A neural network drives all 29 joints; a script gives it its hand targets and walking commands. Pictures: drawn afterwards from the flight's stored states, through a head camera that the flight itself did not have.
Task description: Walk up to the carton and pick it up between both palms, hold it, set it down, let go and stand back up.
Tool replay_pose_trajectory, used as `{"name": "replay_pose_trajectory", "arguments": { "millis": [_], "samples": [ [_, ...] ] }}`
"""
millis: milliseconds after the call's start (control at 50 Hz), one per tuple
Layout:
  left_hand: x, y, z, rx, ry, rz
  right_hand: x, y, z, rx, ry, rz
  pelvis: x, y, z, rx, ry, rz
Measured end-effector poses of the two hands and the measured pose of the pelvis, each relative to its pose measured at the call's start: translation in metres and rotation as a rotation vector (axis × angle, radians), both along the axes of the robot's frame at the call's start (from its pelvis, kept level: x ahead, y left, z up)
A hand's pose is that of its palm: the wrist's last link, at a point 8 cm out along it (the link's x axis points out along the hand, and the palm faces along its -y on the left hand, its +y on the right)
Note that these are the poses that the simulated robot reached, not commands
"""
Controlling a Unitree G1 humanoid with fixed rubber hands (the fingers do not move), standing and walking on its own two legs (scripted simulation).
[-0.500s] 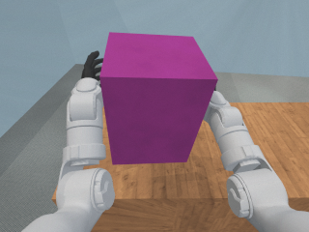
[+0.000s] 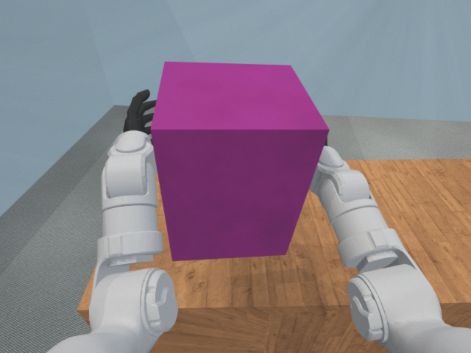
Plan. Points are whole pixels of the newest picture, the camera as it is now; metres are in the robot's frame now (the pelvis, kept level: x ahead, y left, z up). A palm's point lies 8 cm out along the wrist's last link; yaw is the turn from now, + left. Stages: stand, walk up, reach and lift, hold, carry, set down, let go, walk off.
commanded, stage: hold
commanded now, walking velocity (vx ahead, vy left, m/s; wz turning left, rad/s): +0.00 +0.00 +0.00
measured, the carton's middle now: (230, 165) +0.35 +0.01 +0.19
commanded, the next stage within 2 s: none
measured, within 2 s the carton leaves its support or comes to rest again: neither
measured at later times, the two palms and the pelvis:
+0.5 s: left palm (141, 135) +0.38 +0.14 +0.24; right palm (316, 151) +0.37 -0.14 +0.20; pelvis +0.00 +0.00 +0.00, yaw +0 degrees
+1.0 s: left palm (139, 136) +0.38 +0.15 +0.24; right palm (314, 151) +0.37 -0.14 +0.20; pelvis +0.00 +0.00 +0.00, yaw +0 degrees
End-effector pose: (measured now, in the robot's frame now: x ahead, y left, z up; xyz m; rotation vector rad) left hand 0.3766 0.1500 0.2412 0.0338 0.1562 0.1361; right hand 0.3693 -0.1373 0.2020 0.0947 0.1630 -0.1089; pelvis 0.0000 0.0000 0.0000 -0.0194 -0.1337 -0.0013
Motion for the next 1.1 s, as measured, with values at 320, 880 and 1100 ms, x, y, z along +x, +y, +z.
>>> {"name": "replay_pose_trajectory", "arguments": {
  "millis": [320, 880, 1100],
  "samples": [
    [0.009, -0.004, 0.004, 0.005, -0.001, -0.015, 0.004, -0.003, -0.001, 0.008, -0.002, -0.017, -0.004, 0.001, 0.001, 0.003, 0.035, 0.005],
    [0.002, 0.002, -0.002, 0.008, -0.007, -0.008, 0.0, 0.001, 0.002, 0.0, -0.008, -0.006, -0.002, 0.0, 0.0, -0.004, 0.015, 0.01],
    [0.008, -0.003, 0.007, 0.019, -0.011, -0.013, 0.003, -0.002, 0.0, 0.007, -0.012, -0.013, -0.003, 0.002, 0.0, 0.001, 0.031, 0.005]
  ]
}}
